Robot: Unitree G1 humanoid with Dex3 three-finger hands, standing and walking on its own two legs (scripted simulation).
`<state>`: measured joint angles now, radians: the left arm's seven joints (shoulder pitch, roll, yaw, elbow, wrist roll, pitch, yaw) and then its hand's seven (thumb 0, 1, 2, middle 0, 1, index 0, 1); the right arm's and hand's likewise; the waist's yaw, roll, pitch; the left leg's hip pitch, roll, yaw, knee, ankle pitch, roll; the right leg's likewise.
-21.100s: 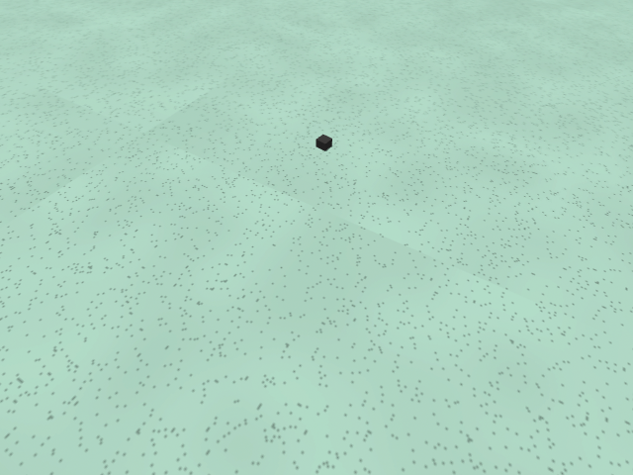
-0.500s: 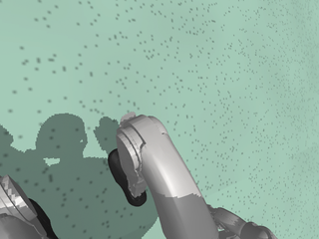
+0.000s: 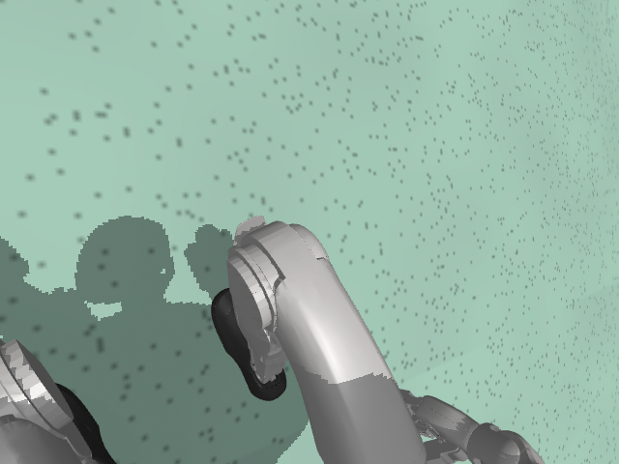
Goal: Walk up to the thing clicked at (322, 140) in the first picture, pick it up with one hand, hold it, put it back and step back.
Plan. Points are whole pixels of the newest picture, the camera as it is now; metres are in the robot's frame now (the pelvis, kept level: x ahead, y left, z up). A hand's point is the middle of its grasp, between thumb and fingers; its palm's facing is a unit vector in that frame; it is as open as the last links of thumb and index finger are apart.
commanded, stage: close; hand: left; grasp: from above
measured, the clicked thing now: out of the picture +0.43 +0.36 -0.29
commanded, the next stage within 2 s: go down in 1.96 s
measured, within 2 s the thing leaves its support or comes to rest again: neither
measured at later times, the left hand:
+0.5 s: hand out of the picture +0.42 +0.33 -0.26, palm faces +0.04 -0.48 -0.87, open 9.0 cm
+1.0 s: hand out of the picture +0.42 +0.33 -0.26, palm faces +0.04 -0.48 -0.88, open 9.3 cm
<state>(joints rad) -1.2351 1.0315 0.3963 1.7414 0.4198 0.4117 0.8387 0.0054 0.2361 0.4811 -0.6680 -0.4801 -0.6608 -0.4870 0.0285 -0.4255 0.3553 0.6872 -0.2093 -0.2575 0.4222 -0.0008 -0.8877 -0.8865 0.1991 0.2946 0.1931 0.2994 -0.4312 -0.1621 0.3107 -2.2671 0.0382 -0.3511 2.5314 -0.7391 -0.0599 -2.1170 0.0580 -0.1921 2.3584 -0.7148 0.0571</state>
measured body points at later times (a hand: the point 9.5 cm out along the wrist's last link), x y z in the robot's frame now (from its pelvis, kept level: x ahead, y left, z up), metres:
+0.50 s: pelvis +0.00 +0.00 +0.00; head +0.30 +0.11 +0.31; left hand +0.42 +0.35 -0.21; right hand +0.03 -0.26 -0.05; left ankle +0.06 +0.14 -0.28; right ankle +0.11 -0.12 -0.28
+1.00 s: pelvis +0.00 +0.00 +0.00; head +0.31 +0.11 +0.31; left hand +0.42 +0.36 -0.21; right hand +0.03 -0.26 -0.05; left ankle +0.06 +0.14 -0.28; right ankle +0.11 -0.12 -0.28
